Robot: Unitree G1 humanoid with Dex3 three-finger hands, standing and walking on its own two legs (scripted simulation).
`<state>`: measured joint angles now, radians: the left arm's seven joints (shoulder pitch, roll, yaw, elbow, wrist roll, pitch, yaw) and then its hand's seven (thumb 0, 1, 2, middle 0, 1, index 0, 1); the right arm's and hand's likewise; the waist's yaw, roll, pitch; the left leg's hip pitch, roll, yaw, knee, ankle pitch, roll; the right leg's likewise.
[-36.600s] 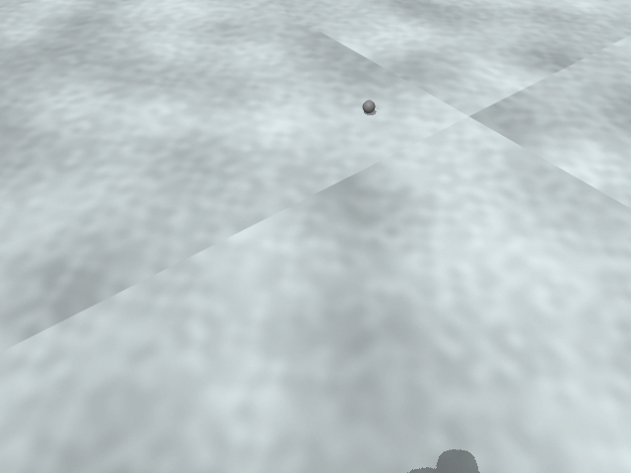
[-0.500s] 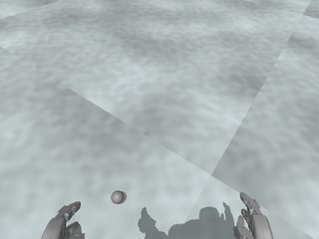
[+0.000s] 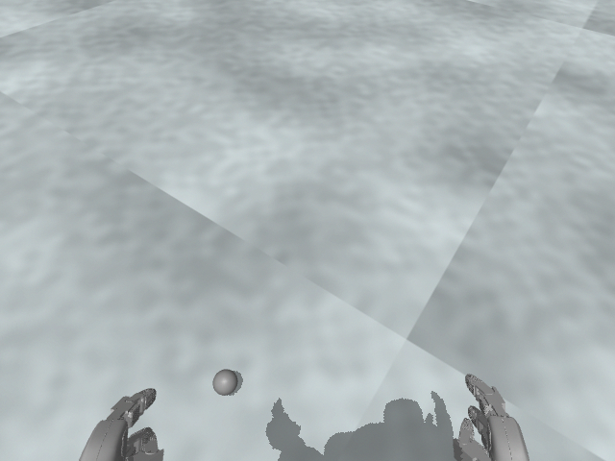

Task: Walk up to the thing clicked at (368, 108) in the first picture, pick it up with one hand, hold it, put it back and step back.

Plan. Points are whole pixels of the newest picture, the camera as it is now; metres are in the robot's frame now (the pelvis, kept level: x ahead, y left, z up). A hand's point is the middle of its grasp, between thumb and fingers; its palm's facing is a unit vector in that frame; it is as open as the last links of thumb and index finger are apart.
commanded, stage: home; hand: left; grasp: from above
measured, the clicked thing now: (225, 382) +0.47 +0.22 -0.68
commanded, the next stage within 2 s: stand in 0.34 s
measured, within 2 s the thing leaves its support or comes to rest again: neither
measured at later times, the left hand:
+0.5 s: hand out of the picture +0.16 +0.19 -0.06, palm faces +0.00 -0.96 -0.27, open 7.4 cm
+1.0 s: hand out of the picture +0.04 +0.24 -0.11, palm faces +0.03 -0.95 -0.32, open 7.3 cm
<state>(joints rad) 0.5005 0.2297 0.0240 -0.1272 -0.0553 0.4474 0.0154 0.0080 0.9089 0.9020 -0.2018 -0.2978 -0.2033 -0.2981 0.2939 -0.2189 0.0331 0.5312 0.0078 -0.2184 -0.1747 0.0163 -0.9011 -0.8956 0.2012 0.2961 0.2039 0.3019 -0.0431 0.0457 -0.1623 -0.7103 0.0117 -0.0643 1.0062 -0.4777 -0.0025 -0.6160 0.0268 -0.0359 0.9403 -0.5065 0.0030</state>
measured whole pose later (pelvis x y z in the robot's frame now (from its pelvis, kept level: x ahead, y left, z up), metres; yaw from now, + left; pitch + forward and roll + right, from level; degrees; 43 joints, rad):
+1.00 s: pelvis -0.01 +0.01 +0.06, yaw +0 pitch -3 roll +0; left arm 0.21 0.27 0.04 1.04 0.03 0.02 0.03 0.00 0.91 0.90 -0.20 -0.30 -0.20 -0.30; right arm 0.17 -0.27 -0.04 1.05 -0.04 0.00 -0.02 0.01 -0.90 -0.90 0.20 0.30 0.20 0.30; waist 0.02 0.01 0.07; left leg -0.19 -0.03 -0.02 0.46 -0.23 0.02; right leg -0.13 -0.02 0.01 0.45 -0.27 0.03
